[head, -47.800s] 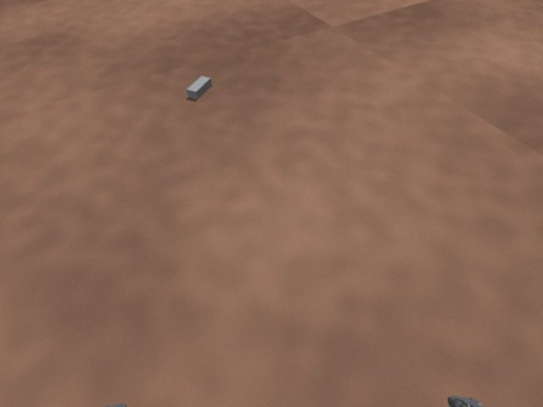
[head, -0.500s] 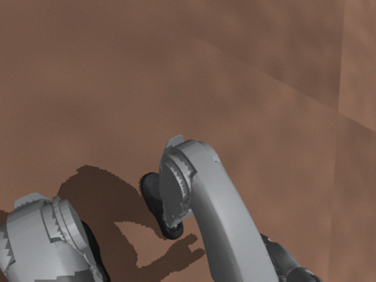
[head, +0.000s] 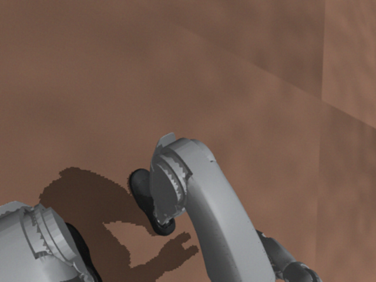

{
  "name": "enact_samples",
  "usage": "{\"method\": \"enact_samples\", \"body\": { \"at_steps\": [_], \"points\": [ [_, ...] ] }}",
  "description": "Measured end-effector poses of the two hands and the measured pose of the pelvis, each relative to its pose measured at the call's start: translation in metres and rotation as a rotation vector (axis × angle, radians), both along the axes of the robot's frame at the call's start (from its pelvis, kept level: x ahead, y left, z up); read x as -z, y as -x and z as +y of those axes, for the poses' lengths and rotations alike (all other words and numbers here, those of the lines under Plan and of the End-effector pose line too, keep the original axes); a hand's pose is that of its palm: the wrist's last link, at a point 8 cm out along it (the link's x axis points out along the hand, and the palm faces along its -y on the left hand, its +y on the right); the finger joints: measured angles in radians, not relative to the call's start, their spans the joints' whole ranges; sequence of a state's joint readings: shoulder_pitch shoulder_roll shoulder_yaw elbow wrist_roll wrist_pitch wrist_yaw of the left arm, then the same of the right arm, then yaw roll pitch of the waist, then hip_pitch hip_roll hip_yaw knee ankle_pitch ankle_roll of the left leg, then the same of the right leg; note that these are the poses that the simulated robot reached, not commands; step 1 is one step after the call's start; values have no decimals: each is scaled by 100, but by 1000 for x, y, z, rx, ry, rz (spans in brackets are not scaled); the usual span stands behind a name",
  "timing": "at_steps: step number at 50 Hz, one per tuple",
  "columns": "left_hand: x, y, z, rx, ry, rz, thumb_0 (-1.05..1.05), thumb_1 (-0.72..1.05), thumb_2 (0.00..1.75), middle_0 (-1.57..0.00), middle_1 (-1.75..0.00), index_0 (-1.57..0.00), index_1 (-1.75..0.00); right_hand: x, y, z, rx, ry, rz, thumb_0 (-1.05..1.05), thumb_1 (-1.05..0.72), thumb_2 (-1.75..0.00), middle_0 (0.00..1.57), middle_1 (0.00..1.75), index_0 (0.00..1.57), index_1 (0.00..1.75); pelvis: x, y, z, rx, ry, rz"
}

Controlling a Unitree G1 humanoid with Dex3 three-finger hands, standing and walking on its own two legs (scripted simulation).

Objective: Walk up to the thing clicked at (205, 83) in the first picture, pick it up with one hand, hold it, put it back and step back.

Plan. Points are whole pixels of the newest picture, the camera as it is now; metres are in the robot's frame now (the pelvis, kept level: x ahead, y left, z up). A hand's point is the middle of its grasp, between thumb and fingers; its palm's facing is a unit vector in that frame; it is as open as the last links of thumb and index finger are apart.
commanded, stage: rest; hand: left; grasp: from above
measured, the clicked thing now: out of the picture +0.53 +0.34 -0.27
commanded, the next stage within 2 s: open in 0.78 s
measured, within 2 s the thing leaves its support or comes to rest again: rests again in 0.84 s
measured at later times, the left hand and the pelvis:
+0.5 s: hand out of the picture +0.52 +0.33 -0.23, palm faces -0.46 -0.10 -0.88, open 10.1 cm; pelvis +0.00 +0.00 +0.00, yaw -1 degrees
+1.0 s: hand out of the picture +0.53 +0.33 -0.23, palm faces -0.45 -0.12 -0.88, open 10.2 cm; pelvis +0.00 +0.00 +0.00, yaw -1 degrees
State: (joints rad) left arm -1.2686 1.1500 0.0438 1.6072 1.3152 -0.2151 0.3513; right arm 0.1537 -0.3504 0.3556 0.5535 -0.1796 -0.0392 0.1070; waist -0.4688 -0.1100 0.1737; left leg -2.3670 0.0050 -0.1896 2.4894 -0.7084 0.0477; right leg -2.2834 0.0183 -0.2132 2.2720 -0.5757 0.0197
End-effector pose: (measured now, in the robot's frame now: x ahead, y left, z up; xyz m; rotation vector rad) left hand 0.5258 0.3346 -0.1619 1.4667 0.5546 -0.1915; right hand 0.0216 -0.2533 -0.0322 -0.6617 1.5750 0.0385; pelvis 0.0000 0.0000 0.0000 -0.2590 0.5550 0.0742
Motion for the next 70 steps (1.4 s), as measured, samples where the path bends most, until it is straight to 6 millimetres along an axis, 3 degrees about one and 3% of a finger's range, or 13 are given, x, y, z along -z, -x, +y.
{"method": "enact_samples", "body": {
  "at_steps": [18, 46, 56, 70],
  "points": [
    [6, -3, 1, 6, -2, -6, 0, 4, 32, -70, -46, -74, -41, 5, -5, 13, -13, -17, -8, 0, -91, -90, 20, 30, 20, 30, 0, -2, 3, 6, 14, 5],
    [12, -7, -1, -5, 0, -6, 0, 5, 31, -72, -41, -75, -37, 0, -6, 7, -36, 4, 11, 0, -91, -90, 20, 30, 20, 30, -2, -2, 2, 10, 17, 2],
    [10, -7, 1, -2, 0, -2, 0, 3, 47, -63, -49, -64, -48, 3, -6, 11, -42, -6, 14, 0, -90, -90, 20, 30, 20, 30, -2, -2, 3, 10, 18, 0],
    [8, -9, -4, 9, 2, -9, 0, -15, 68, -44, -65, -43, -66, 6, -6, 10, -41, -8, 3, 0, -90, -90, 20, 30, 20, 30, -1, -1, 2, 11, 17, -4]
  ]
}}
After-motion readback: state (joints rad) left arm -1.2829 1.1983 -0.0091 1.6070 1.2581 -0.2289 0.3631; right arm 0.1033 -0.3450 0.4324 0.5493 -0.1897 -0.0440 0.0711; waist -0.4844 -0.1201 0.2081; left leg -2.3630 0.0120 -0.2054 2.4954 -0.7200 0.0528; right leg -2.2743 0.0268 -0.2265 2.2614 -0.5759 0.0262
